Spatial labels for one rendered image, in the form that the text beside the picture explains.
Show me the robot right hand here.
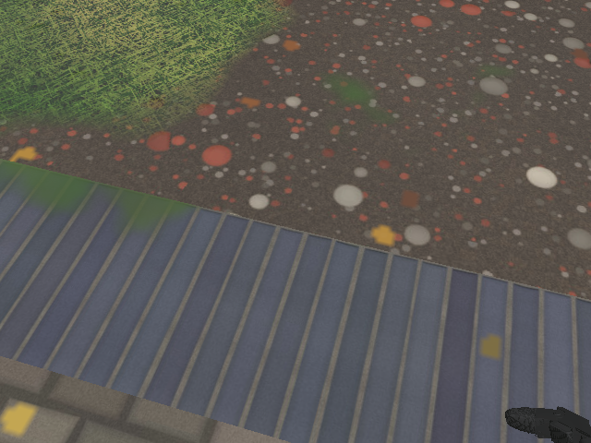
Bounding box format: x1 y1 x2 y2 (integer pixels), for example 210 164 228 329
505 406 591 443

